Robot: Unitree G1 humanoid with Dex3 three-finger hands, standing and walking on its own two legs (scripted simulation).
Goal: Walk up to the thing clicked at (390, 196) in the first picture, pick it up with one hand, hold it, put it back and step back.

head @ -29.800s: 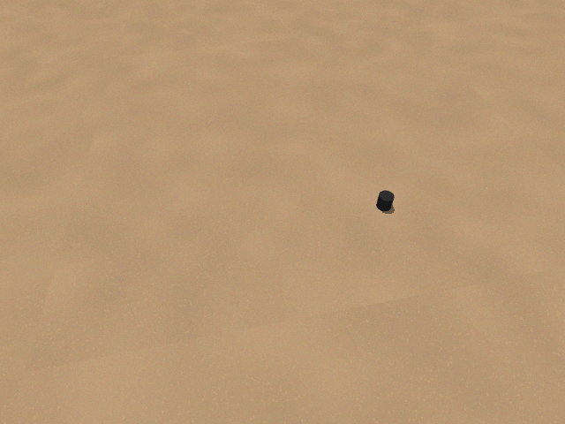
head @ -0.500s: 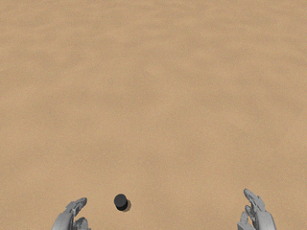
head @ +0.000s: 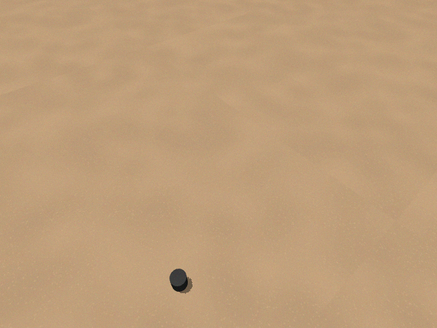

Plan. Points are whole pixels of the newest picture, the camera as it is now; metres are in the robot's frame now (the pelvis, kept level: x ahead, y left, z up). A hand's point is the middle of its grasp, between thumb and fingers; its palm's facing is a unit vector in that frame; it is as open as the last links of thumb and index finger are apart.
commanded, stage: stand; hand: left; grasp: from above
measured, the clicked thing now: (178, 280) +0.44 +0.20 -0.71
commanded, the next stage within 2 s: none
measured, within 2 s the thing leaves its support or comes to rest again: neither
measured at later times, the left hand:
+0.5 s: hand out of the picture +0.04 +0.24 -0.14, palm faces +0.04 -0.94 -0.34, open 7.4 cm
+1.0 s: hand out of the picture +0.05 +0.23 -0.13, palm faces +0.02 -0.94 -0.34, open 7.4 cm
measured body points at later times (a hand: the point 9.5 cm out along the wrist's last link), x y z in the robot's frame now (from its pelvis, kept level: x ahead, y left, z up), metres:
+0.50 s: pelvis +0.00 +0.00 +0.03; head +0.00 -0.01 +0.48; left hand +0.04 +0.29 -0.11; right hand +0.09 -0.28 -0.11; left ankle +0.03 +0.12 -0.72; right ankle -0.01 -0.16 -0.72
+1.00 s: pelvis +0.00 -0.02 +0.03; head +0.01 -0.02 +0.48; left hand +0.05 +0.28 -0.11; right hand +0.06 -0.31 -0.11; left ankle +0.03 +0.12 -0.72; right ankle -0.01 -0.16 -0.72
